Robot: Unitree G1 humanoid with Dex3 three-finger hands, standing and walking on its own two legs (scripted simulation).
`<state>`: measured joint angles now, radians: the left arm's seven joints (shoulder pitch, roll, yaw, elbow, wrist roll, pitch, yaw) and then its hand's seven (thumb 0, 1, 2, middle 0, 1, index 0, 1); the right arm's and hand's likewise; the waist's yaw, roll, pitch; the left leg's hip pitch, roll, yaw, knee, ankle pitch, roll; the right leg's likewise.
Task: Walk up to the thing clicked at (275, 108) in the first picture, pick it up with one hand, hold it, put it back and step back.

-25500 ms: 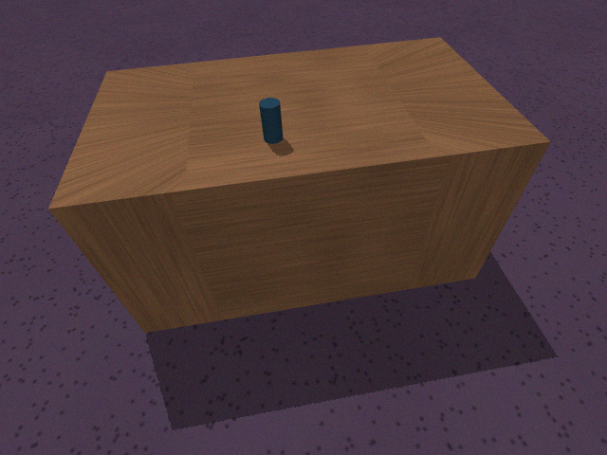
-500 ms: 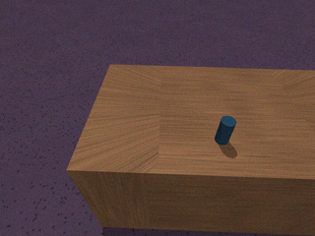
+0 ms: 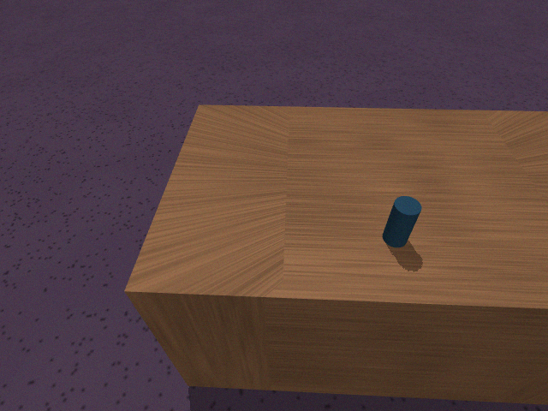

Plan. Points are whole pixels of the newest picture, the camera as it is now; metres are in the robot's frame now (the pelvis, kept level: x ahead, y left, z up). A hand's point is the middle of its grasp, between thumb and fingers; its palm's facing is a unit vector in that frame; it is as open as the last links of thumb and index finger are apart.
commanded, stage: home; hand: right
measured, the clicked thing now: (400, 222) +0.51 -0.24 -0.08
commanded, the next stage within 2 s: stand in 0.96 s
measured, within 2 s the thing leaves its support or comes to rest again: neither
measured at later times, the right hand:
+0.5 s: hand out of the picture +0.10 -0.27 -0.15, palm faces -0.03 +0.93 -0.37, open 17.4 cm
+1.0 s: hand out of the picture +0.09 -0.27 -0.15, palm faces -0.02 +0.93 -0.36, open 17.3 cm
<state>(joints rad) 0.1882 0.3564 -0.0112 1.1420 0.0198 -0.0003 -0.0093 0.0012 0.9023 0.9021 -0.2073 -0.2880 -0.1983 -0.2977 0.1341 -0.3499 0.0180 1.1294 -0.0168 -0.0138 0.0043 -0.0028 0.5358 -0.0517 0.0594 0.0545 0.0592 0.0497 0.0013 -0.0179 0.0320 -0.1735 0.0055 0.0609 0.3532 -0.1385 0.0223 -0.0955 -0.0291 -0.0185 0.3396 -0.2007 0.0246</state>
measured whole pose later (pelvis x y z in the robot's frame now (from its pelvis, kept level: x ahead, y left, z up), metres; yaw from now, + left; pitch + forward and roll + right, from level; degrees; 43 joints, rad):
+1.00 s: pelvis +0.02 -0.01 +0.00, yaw +0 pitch -3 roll +0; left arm 0.13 0.35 -0.01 1.13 0.01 0.00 0.00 0.00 0.90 0.90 -0.21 -0.29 -0.20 -0.30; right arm 0.12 -0.35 0.01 1.14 -0.02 -0.02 0.00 0.00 0.51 -0.07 0.06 0.06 0.06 0.05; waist 0.00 -0.01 0.04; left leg -0.12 0.02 0.06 0.32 -0.15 0.00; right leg -0.04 -0.01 -0.02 0.29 -0.21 0.01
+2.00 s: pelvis +0.03 -0.01 +0.00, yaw +0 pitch -2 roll +0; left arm 0.12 0.35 -0.01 1.11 0.01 -0.01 0.00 0.00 0.90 0.90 -0.21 -0.30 -0.20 -0.30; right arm 0.11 -0.35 0.01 1.14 -0.01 -0.02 0.00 0.01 -0.90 -0.89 0.20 0.30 0.20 0.30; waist 0.00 -0.01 0.05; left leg -0.12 0.02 0.06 0.32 -0.16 0.00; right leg -0.03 -0.01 -0.02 0.29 -0.22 0.01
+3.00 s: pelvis +0.03 -0.01 +0.00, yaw +0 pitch -2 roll +0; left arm 0.14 0.35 -0.01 1.11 0.01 -0.01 0.00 0.00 0.90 0.90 -0.21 -0.30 -0.20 -0.30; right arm 0.11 -0.34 0.01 1.14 -0.01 -0.01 0.01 0.01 -0.90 -0.89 0.20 0.30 0.20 0.30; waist 0.00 -0.01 0.05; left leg -0.12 0.02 0.06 0.32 -0.16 0.00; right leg -0.04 -0.01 -0.02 0.29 -0.21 0.01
